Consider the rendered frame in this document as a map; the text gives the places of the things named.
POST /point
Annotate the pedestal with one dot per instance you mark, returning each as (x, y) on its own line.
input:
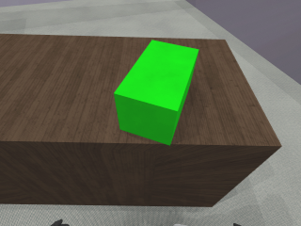
(60, 141)

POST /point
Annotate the carton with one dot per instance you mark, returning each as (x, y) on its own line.
(150, 98)

